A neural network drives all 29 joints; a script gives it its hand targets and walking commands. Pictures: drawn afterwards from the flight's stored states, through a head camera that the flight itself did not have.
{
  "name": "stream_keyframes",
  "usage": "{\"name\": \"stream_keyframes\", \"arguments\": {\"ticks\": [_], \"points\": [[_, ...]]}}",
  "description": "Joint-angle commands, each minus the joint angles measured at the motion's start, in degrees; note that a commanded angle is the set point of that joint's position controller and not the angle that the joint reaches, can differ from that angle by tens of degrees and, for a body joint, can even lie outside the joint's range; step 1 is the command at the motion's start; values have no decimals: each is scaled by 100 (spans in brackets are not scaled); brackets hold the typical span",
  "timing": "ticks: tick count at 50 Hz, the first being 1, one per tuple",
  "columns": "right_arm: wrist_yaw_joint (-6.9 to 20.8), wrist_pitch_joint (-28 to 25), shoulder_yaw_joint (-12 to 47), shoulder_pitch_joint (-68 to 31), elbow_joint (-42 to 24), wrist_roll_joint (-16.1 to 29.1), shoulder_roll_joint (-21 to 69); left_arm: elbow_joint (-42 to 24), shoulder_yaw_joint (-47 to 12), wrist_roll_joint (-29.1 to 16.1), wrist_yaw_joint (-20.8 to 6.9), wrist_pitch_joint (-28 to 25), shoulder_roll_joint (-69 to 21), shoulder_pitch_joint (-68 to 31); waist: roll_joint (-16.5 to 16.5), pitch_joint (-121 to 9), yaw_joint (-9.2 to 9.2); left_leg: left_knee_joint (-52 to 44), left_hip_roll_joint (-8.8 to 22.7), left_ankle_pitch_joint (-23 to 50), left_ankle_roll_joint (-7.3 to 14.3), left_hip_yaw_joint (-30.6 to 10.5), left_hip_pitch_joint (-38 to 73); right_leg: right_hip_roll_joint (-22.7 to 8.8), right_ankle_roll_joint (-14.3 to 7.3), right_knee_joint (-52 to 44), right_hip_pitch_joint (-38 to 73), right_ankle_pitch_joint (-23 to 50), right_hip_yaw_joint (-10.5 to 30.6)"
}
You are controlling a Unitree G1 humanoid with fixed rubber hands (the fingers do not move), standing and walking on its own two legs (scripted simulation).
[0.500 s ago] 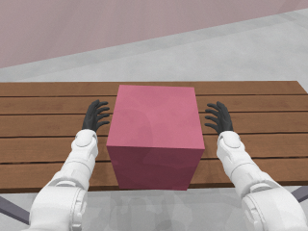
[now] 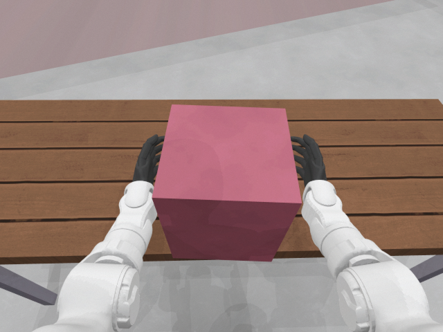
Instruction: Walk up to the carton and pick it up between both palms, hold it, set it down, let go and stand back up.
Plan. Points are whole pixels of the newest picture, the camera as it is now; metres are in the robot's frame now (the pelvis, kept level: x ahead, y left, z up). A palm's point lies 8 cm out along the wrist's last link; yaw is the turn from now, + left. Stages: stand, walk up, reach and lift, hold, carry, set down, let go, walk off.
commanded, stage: reach and lift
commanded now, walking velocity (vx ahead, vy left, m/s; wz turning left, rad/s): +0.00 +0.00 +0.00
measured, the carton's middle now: (225, 188) +0.40 +0.02 +0.01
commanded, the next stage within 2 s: none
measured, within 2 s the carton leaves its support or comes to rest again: leaves its support in 1.76 s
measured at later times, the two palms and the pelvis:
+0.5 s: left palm (147, 182) +0.39 +0.17 +0.04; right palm (308, 186) +0.39 -0.13 +0.05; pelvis +0.02 +0.00 +0.02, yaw +0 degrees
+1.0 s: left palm (147, 184) +0.39 +0.17 +0.04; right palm (309, 185) +0.39 -0.13 +0.05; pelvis +0.03 +0.00 +0.03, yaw +0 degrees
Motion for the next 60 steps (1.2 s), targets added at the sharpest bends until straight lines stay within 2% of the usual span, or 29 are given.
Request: {"name": "stream_keyframes", "arguments": {"ticks": [1,3,5,6,8,9,10,12,15,19,21,31,45,60], "points": [[-62,-268,-411,-2124,-833,-500,-210,-972,389,496,39,-160,189,-2225,313,-2806,16,139,-253,2200,-211,-19,3207,58,178,-558,555,1260,129],[-76,-301,-625,-2077,-920,-885,233,-1143,587,844,14,-93,-175,-2203,317,-2733,30,39,-275,2226,-188,43,3182,42,203,-613,833,1439,142],[10,-401,-807,-2055,-1040,-1479,970,-1250,662,1302,-125,-16,-855,-2175,312,-2684,18,-89,-287,2386,-201,108,3346,51,215,-712,1169,1784,92],[122,-461,-889,-2016,-1031,-1874,1527,-1229,649,1586,-264,8,-1335,-2183,335,-2541,26,-186,-299,2422,-215,158,3467,41,207,-802,1335,1897,60],[533,-587,-890,-2093,-1111,-2817,3293,-1068,368,2130,-650,-48,-2933,-2250,346,-2288,66,-436,-296,2466,-227,238,3747,32,159,-1024,1621,1989,-53],[720,-628,-868,-2044,-1208,-3113,3763,-867,227,2290,-772,-99,-3437,-2121,397,-2311,100,-518,-283,2503,-253,270,3866,49,88,-1100,1835,2100,-59],[826,-640,-895,-1924,-1196,-3284,3920,-774,111,2386,-807,-139,-3706,-1998,477,-2304,72,-619,-264,2529,-297,287,3945,71,20,-1179,1999,2174,-50],[877,-582,-931,-1724,-1092,-3452,4004,-683,200,2487,-810,-140,-3730,-1869,322,-1858,64,-851,-277,2352,-248,326,3817,51,25,-1286,2396,2167,22],[865,-565,-1098,-1730,-1133,-3591,3941,-858,391,2569,-793,-31,-3649,-1914,195,-1484,143,-1125,-274,2121,-200,399,3688,17,98,-1388,2683,1891,35],[892,-666,-1200,-1735,-1219,-3688,3869,-1233,372,2634,-693,89,-3750,-1770,296,-1639,226,-1055,-227,2730,-304,478,4176,121,27,-1536,2535,1845,-60],[882,-695,-1228,-1690,-1172,-3703,3859,-1324,315,2650,-668,141,-3804,-1689,326,-1542,183,-1046,-220,2865,-332,481,4275,136,18,-1577,2544,1926,-83],[821,-731,-986,-1469,-1211,-3591,4003,-1689,212,2669,-747,326,-3972,-1411,265,-1376,204,-1179,-258,2864,-270,534,4152,95,75,-1632,2886,2259,-60],[747,-799,-864,-1463,-1293,-3645,4202,-1812,230,2693,-845,393,-4058,-1471,182,-1379,232,-1343,-281,2515,-156,590,3941,19,144,-1648,3024,2341,-28],[688,-880,-887,-1436,-1116,-3653,4221,-1786,222,2731,-806,400,-4142,-1539,233,-1364,186,-1366,-255,2509,-172,575,4009,29,116,-1734,2841,2147,-66]]}}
